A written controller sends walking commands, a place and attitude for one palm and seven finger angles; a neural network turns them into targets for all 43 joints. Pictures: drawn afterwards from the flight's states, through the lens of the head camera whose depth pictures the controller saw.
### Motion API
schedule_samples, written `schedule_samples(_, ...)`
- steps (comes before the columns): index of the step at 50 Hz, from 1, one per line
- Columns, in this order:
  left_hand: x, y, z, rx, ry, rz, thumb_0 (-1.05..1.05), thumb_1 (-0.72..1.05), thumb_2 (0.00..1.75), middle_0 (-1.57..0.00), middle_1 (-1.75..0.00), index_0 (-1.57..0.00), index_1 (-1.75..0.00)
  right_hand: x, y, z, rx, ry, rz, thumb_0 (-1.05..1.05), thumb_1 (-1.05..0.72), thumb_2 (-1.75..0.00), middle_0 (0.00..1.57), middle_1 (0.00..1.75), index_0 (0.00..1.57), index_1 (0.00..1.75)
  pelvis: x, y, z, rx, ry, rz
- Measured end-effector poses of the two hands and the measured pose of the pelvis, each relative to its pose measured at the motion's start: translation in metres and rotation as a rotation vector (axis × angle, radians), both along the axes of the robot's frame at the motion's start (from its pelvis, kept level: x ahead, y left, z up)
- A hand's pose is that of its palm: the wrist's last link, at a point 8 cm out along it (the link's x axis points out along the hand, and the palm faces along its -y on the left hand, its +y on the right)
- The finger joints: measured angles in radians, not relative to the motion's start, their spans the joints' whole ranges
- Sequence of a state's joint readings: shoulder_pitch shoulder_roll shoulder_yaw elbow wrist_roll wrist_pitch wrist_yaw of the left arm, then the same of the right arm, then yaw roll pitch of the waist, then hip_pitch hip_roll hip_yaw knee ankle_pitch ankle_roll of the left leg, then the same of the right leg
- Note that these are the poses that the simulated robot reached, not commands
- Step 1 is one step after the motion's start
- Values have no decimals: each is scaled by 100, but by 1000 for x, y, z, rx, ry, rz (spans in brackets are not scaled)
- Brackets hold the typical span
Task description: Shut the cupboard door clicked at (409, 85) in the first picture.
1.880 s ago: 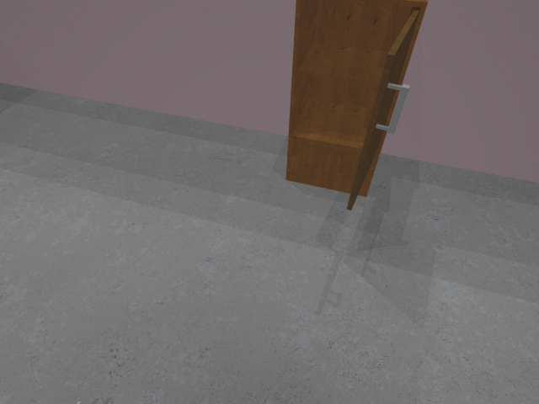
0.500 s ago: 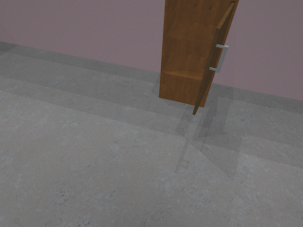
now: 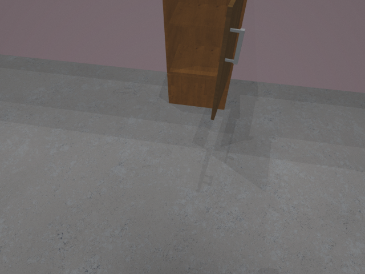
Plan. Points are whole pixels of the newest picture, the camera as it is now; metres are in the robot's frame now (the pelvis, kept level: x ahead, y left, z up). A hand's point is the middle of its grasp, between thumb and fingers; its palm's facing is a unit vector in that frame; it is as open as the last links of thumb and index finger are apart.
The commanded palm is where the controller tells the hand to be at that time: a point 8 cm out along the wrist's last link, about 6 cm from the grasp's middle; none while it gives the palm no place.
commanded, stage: walk around to get in front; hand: left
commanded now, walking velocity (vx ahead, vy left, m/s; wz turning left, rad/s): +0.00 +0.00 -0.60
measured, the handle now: (234, 46) +0.98 -0.14 -0.02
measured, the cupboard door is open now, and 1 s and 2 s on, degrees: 81 81 81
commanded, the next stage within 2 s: none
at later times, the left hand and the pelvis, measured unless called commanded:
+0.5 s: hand out of the picture +0.09 +0.24 -0.16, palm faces -0.17 -0.96 -0.24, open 7.4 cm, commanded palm none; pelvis -0.01 +0.04 +0.01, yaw -15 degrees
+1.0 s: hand (149, 237) +0.23 +0.11 -0.15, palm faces -0.59 -0.77 -0.24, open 7.4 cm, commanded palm none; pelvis +0.00 +0.03 -0.01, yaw -36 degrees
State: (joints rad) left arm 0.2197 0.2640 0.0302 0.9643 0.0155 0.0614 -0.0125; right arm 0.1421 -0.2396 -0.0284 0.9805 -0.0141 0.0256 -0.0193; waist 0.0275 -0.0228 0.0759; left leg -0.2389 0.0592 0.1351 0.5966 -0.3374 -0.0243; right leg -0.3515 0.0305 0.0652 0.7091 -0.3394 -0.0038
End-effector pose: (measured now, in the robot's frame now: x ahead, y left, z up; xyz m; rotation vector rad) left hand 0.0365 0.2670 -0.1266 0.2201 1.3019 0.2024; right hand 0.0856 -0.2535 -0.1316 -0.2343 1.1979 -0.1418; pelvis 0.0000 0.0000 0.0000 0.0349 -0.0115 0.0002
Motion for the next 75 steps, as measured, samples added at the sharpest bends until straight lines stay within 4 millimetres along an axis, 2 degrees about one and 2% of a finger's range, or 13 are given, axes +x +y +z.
schedule_samples(5,0,-24,-4,-7,-15,-22,0,91,90,-20,-30,-20,-30,-17,-9,-19,30,37,-55,0,-90,-90,21,30,20,30,-3,-11,-9,-15,-1,-35)
schedule_samples(12,-1,-37,9,-38,33,-62,0,90,90,-20,-30,-20,-30,-25,-12,5,24,20,-117,1,-91,-90,20,30,20,29,-4,-9,11,-9,37,-106)
schedule_samples(17,14,-25,11,-38,28,-111,0,90,90,-20,-30,-20,-30,-26,-10,17,-3,-21,-170,1,-91,-90,20,30,20,29,-4,2,16,-11,55,-166)
schedule_samples(24,52,12,-2,-36,-9,-198,0,90,90,-20,-30,-20,-30,-30,11,33,-62,-109,-238,0,-91,-90,20,30,20,29,-5,33,10,-34,70,-253)
schedule_samples(28,83,29,-6,-41,-39,-260,0,90,90,-20,-30,-20,-30,-53,28,40,-86,-114,-278,0,-90,-90,20,30,20,29,-6,48,9,-44,52,-306)
schedule_samples(33,120,29,2,-60,-83,-341,0,91,90,-20,-30,-20,-30,-92,47,45,-84,-56,-355,0,-90,-90,20,30,20,30,-2,56,16,-68,38,-375)
schedule_samples(39,156,-2,4,-87,-79,-468,0,91,90,-20,-30,-19,-30,-146,64,37,-55,17,-498,0,-90,-90,21,30,20,30,1,58,17,-75,33,-470)
schedule_samples(47,203,-88,2,-107,-151,-690,0,91,90,-20,-30,-20,-30,-232,71,5,9,145,-706,0,-90,-90,21,30,20,30,-1,35,-1,-47,37,-592)
schedule_samples(50,211,-110,5,-104,-197,-730,0,91,90,-20,-30,-20,-30,-251,69,-4,17,192,-754,0,-90,-90,20,30,20,30,-3,31,-5,-61,35,-622)
schedule_samples(54,211,-119,10,-94,-176,-765,0,91,90,-20,-30,-20,-30,-246,64,4,8,160,-796,1,-91,-90,20,30,20,29,-1,29,2,-50,31,-672)
schedule_samples(62,227,-115,-3,-116,-110,-830,0,90,90,-20,-30,-20,-30,-204,65,19,-51,8,-841,0,-91,-90,20,30,19,29,19,43,3,-43,44,-776)
schedule_samples(66,243,-109,-15,-126,-81,-848,0,90,90,-20,-30,-20,-30,-192,82,25,-81,-28,-864,0,-91,-90,20,30,20,29,32,52,-1,-45,46,-835)
schedule_samples(75,261,-126,2,-145,-13,-946,1,91,90,-20,-30,-20,-30,-205,131,38,-21,25,-1003,0,-90,-90,21,30,20,30,55,43,21,-66,63,-956)
